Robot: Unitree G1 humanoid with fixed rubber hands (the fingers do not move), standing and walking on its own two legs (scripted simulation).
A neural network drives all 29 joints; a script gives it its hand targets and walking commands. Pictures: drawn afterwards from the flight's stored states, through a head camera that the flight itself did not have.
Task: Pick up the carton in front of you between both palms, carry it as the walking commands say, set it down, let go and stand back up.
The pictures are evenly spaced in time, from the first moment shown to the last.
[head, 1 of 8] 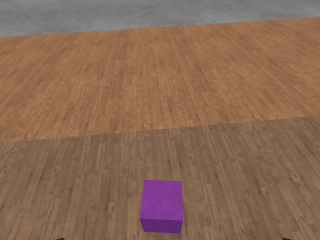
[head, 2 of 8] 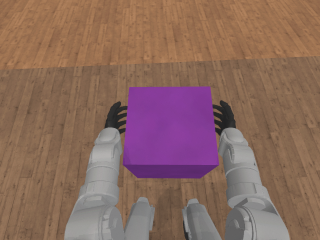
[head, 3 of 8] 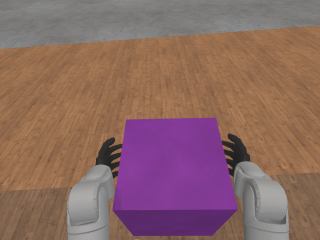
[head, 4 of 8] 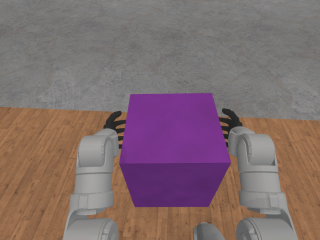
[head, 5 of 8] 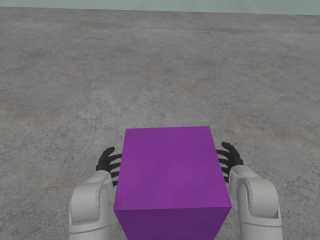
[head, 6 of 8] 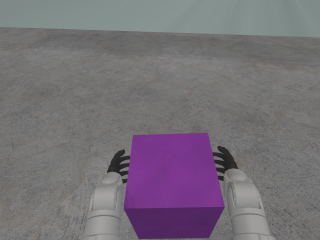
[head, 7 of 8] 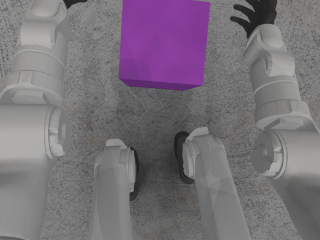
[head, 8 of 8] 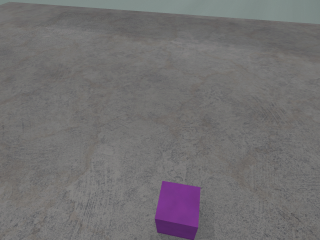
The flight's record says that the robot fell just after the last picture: no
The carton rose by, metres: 0.69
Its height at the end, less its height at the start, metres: -0.32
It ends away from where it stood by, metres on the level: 6.30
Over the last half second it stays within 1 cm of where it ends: yes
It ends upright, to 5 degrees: yes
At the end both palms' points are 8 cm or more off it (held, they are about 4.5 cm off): yes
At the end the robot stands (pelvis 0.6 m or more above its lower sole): yes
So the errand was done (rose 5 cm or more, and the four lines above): yes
